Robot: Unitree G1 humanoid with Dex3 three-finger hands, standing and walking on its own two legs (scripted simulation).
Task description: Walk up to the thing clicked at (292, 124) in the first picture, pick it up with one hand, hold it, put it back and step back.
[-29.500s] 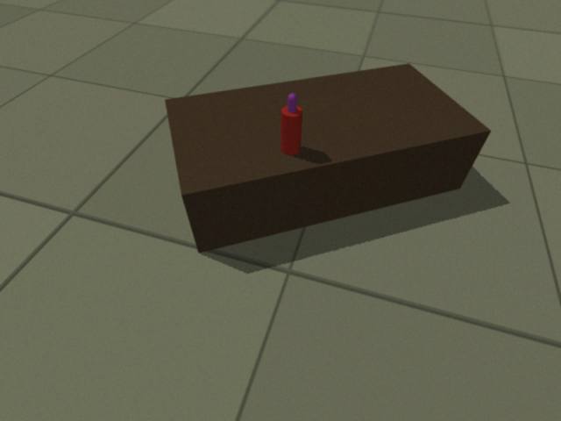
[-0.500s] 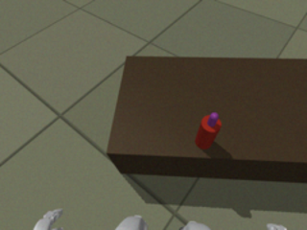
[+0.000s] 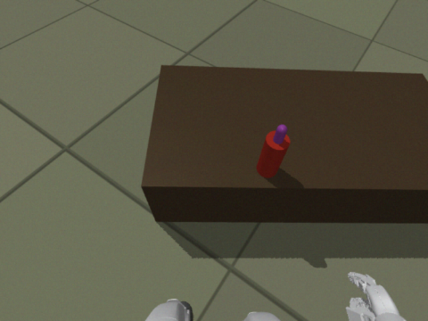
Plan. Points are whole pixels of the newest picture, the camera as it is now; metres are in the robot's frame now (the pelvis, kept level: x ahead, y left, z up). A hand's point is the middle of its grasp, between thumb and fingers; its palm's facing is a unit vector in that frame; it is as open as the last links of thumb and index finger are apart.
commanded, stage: step back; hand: right
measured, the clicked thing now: (274, 150) +0.65 -0.20 -0.27
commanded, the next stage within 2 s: none
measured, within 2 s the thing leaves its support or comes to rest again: neither
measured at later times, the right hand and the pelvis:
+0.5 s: hand out of the picture -0.08 -0.26 -0.15, palm faces -0.11 +0.90 -0.42, open 7.4 cm; pelvis -0.15 +0.01 -0.01, yaw +4 degrees
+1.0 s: hand out of the picture -0.18 -0.29 -0.14, palm faces -0.03 +0.93 -0.38, open 7.4 cm; pelvis -0.31 -0.02 +0.00, yaw -1 degrees
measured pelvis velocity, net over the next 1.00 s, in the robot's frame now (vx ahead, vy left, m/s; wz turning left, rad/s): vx -0.31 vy -0.02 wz -0.02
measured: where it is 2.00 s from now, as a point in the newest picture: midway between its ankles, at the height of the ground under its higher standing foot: outside the picture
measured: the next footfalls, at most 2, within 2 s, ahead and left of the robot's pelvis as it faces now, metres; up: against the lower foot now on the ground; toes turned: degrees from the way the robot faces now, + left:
right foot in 0.06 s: -0.01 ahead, -0.13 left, +0.00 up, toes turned +1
left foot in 0.44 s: -0.12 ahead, +0.12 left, +0.00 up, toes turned +2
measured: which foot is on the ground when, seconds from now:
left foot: down 0.00-0.10, up 0.12-0.42, down 0.44-0.90, up 0.92-1.00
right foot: up 0.00-0.04, down 0.06-0.48, up 0.50-0.84, down 0.86-1.00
